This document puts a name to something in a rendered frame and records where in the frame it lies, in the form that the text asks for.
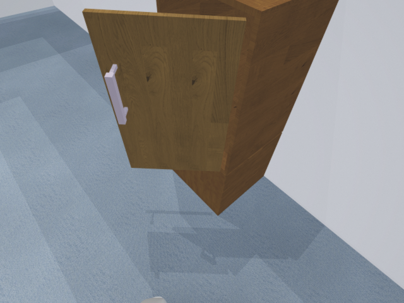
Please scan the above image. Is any cupboard door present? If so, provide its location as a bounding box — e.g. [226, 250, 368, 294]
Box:
[82, 8, 246, 172]

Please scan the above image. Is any handle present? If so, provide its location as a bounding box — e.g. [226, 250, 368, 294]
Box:
[104, 64, 128, 124]

